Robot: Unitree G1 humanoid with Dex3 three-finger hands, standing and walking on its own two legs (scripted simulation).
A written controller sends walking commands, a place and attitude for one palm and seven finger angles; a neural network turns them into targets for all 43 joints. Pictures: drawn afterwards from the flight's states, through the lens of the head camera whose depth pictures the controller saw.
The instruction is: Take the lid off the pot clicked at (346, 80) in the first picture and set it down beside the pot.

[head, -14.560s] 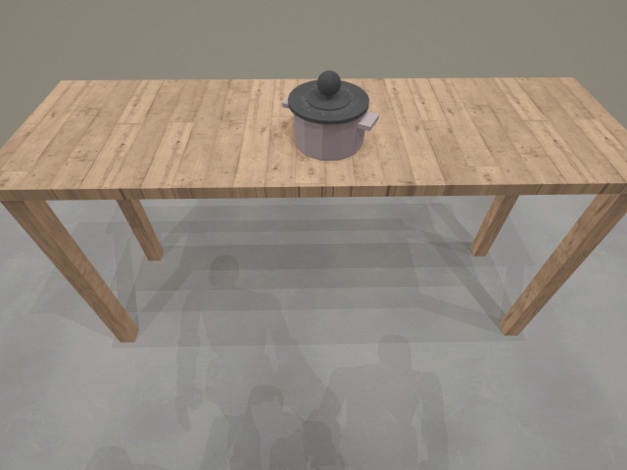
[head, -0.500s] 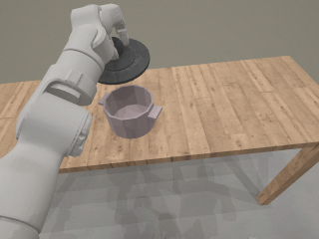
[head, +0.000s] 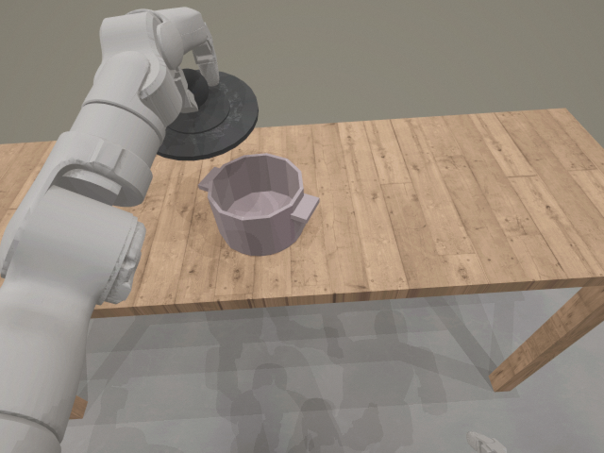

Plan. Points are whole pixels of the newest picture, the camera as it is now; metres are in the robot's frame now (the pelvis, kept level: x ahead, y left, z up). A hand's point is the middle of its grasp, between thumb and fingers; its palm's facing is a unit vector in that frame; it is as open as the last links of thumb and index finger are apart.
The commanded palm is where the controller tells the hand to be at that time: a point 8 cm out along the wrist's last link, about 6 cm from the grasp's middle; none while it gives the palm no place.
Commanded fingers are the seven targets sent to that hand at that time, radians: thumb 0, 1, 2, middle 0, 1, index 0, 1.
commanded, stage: move the lid sideways beside the pot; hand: left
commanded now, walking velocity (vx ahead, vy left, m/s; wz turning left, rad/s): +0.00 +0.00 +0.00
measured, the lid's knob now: (189, 88) +0.51 +0.14 +0.23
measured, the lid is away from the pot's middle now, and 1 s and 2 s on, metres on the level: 0.06 0.19 0.23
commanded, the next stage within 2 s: lower the lid onto the table in 1.62 s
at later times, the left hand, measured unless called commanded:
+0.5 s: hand (143, 87) +0.48 +0.18 +0.26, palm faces -0.26 -0.09 -0.96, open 7.8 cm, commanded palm +0.47 +0.20 +0.33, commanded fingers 0.00 0.71 0.94 -0.79 -1.03 -0.77 -1.03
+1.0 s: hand (77, 102) +0.45 +0.25 +0.25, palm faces -0.26 -0.09 -0.96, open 7.8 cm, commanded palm +0.46 +0.26 +0.33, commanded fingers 0.00 0.71 0.94 -0.79 -1.03 -0.77 -1.03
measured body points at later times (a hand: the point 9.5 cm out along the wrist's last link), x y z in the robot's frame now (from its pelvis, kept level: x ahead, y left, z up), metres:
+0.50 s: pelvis +0.00 +0.00 +0.00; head +0.03 -0.02 +0.45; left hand +0.49 +0.18 +0.31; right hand +0.08 -0.26 -0.13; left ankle +0.05 +0.10 -0.74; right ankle -0.04 -0.13 -0.74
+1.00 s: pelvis -0.01 +0.01 +0.00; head +0.03 +0.00 +0.45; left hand +0.46 +0.25 +0.31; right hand +0.10 -0.26 -0.12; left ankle +0.05 +0.10 -0.74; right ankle -0.04 -0.13 -0.74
